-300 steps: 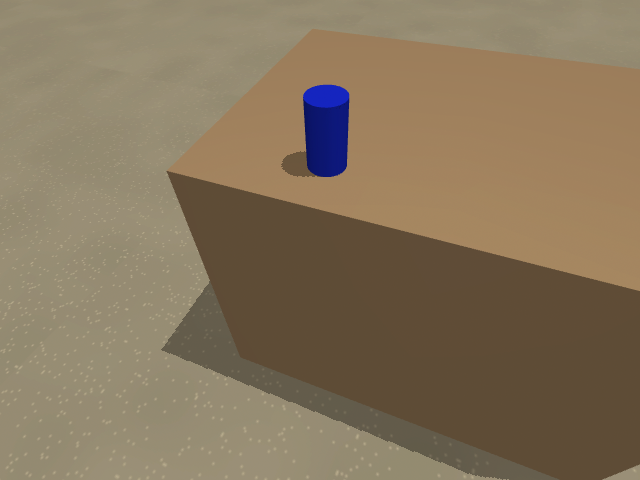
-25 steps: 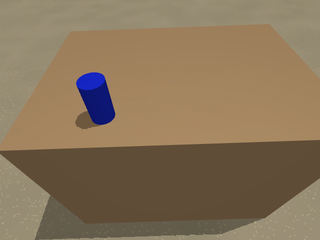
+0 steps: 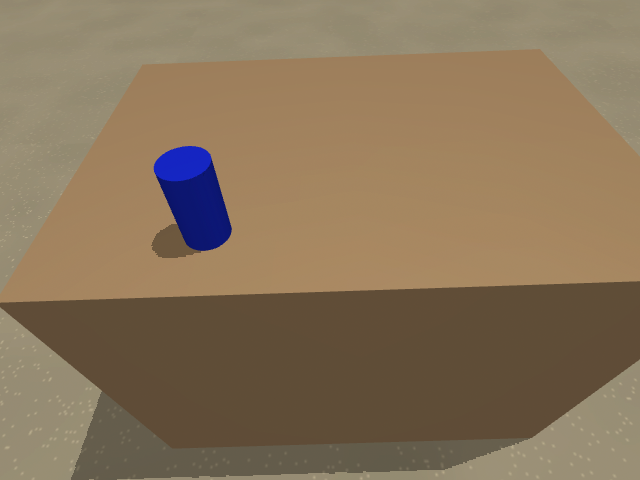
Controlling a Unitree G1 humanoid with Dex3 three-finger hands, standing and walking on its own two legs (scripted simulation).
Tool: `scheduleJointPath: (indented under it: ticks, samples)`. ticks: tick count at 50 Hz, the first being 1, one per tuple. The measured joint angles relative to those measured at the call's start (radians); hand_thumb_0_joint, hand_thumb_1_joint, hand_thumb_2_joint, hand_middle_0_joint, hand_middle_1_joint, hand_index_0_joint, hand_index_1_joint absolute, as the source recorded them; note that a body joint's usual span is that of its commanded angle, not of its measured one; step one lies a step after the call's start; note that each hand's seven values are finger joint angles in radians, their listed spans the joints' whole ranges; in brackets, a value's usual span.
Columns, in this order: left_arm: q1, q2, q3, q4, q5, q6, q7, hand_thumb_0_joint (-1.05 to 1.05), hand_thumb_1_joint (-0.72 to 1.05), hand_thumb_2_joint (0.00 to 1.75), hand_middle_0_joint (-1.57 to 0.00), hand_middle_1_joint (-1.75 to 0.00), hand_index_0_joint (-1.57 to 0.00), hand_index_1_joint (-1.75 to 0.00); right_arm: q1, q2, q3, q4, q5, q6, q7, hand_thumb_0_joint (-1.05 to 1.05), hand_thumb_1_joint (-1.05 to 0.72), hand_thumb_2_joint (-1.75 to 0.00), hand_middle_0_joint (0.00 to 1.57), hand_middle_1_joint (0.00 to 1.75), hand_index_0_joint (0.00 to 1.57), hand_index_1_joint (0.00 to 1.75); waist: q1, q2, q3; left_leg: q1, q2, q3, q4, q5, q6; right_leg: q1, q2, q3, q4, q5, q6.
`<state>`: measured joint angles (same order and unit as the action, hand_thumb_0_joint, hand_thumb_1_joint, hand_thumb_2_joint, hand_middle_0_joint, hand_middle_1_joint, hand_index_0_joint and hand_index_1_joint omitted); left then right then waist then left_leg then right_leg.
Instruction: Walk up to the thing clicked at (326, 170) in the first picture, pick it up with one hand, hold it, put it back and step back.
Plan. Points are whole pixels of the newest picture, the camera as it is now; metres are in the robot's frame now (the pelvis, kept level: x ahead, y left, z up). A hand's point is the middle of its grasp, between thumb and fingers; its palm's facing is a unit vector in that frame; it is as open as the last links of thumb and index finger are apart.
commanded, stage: stand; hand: left
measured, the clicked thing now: (196, 201) +0.48 +0.21 +0.09
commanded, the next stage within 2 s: rise first in 0.10 s
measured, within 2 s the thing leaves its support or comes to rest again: neither
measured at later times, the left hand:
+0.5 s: hand (158, 463) +0.18 +0.25 -0.11, palm faces +0.18 -0.93 -0.32, open 12.4 cm
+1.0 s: hand (106, 414) +0.19 +0.26 +0.04, palm faces +0.27 -0.88 -0.38, open 17.5 cm
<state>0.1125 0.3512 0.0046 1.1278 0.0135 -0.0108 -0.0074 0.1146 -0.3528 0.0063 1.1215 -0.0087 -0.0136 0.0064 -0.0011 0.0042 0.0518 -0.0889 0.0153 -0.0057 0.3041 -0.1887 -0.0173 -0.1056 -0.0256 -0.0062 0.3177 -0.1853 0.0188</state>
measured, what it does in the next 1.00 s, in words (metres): stands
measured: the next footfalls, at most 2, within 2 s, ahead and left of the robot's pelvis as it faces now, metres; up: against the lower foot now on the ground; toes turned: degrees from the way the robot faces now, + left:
none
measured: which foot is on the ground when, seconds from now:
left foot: down 0.00-1.00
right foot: down 0.00-1.00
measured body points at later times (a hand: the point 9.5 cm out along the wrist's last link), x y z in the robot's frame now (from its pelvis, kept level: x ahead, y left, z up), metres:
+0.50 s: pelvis -0.01 +0.00 -0.01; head +0.02 +0.00 +0.44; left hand +0.17 +0.30 -0.09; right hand +0.15 -0.28 -0.11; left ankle -0.01 +0.13 -0.75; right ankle -0.01 -0.13 -0.75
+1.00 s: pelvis +0.01 +0.01 -0.01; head +0.01 -0.01 +0.44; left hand +0.18 +0.30 +0.06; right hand +0.16 -0.25 -0.10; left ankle -0.01 +0.13 -0.75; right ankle -0.01 -0.13 -0.75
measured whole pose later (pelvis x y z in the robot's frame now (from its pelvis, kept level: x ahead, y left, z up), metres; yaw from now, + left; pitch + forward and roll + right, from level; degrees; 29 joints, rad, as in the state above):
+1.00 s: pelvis +0.01 +0.01 -0.01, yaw +0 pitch -2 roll +0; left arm 0.44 0.31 0.21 -0.03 -0.05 -0.11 0.04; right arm 0.26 -0.23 -0.12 0.61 0.03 -0.08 -0.04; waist 0.04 0.05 0.02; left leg -0.13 0.01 0.00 0.42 -0.26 -0.01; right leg -0.13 -0.03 0.00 0.41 -0.25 0.03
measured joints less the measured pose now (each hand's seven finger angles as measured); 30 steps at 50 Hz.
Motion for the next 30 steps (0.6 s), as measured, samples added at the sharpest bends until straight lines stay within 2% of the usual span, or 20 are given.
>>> scheduleJointPath:
  ticks: [11,13,15,19,23,26,30]
  samples:
    - [0.002,0.0,-0.001,-0.003,0.0,-0.001,0.0,0.0,0.9,0.9,-0.2,-0.3,-0.2,-0.3,0.002,0.001,0.0,-0.001,-0.001,0.0,0.0,0.0,-0.9,-0.9,0.2,0.3,0.2,0.3,-0.001,-0.002,-0.004,0.001,0.001,0.001,-0.001,0.002,0.0,0.001,0.001,0.001,-0.003,0.004,0.0]
    - [0.012,-0.007,0.0,-0.072,-0.041,-0.003,0.014,0.01,0.88,0.88,-0.18,-0.27,-0.18,-0.28,0.009,0.007,-0.001,-0.066,0.044,-0.015,-0.015,0.01,-0.88,-0.88,0.18,0.28,0.18,0.28,-0.006,-0.001,0.001,-0.041,0.0,0.0,0.042,-0.013,0.001,-0.038,0.0,0.001,0.036,-0.009,-0.001]
    - [-0.004,-0.022,0.017,-0.136,-0.072,-0.04,0.031,0.01,0.83,0.83,-0.16,-0.24,-0.15,-0.24,-0.009,0.024,-0.015,-0.126,0.071,-0.056,-0.031,0.01,-0.83,-0.83,0.15,0.24,0.15,0.24,-0.009,-0.002,0.027,-0.07,0.0,0.0,0.078,-0.023,0.001,-0.067,0.0,0.002,0.071,-0.019,-0.002]
    - [-0.048,-0.048,0.069,-0.248,-0.087,-0.063,0.059,0.01,0.66,0.66,-0.12,-0.16,-0.11,-0.17,-0.07,0.055,-0.067,-0.177,0.081,-0.088,-0.059,0.01,-0.66,-0.65,0.11,0.16,0.11,0.16,0.001,-0.001,0.03,-0.134,0.004,0.006,0.125,-0.033,0.001,-0.13,0.005,0.009,0.109,-0.022,-0.002]
    - [-0.049,-0.063,0.113,-0.329,-0.059,-0.068,0.066,0.01,0.43,0.46,-0.1,-0.11,-0.09,-0.12,-0.072,0.075,-0.112,-0.23,0.06,-0.089,-0.064,0.01,-0.44,-0.46,0.08,0.1,0.08,0.11,0.003,0.005,-0.01,-0.16,0.004,0.003,0.132,-0.036,0.003,-0.152,0.004,0.006,0.11,-0.022,0.0]
    - [0.011,-0.064,0.129,-0.427,-0.055,-0.059,0.069,0.0,0.26,0.34,-0.09,-0.09,-0.09,-0.09,-0.016,0.084,-0.11,-0.303,0.059,-0.074,-0.065,0.0,-0.27,-0.34,0.06,0.08,0.07,0.08,0.009,0.008,-0.044,-0.144,0.003,0.005,0.118,-0.039,0.004,-0.136,0.003,0.007,0.096,-0.024,0.001]
    - [0.11,-0.059,0.135,-0.57,-0.059,-0.05,0.075,0.0,0.04,0.21,-0.07,-0.07,-0.08,-0.07,0.07,0.099,-0.087,-0.406,0.062,-0.058,-0.068,0.0,-0.06,-0.22,0.06,0.06,0.06,0.07,0.014,0.011,-0.068,-0.113,0.001,0.005,0.109,-0.048,0.005,-0.106,0.001,0.007,0.088,-0.035,0.003]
